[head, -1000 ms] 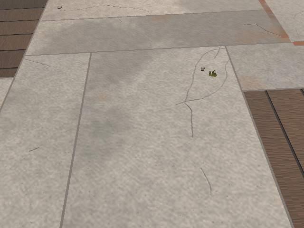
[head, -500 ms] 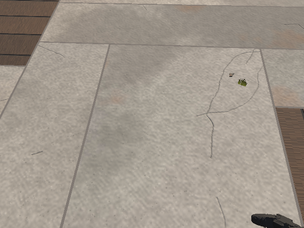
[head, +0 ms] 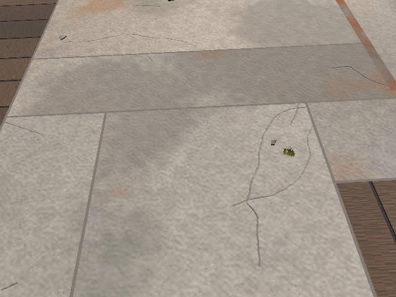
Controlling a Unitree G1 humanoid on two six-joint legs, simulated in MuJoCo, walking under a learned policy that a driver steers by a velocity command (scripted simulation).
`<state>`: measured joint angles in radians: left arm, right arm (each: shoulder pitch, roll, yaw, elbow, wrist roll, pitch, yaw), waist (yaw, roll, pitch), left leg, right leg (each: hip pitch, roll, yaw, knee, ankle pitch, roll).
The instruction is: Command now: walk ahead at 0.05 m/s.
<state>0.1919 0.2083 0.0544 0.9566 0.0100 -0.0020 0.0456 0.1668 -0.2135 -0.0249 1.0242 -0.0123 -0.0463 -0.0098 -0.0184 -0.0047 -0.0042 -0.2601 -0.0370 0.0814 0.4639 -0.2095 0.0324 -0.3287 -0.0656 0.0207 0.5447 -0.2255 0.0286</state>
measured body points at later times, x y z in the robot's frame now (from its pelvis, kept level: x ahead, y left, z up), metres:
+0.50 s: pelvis +0.07 -0.02 -0.01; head +0.07 -0.02 +0.44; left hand +0.11 +0.23 -0.16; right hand +0.08 -0.27 -0.16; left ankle +0.02 +0.10 -0.73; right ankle +0.04 -0.13 -0.73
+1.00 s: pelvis +0.24 -0.04 -0.01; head +0.27 -0.04 +0.44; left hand +0.17 +0.20 -0.15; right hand +0.45 -0.25 -0.13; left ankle +0.36 +0.07 -0.72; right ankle +0.11 -0.14 -0.73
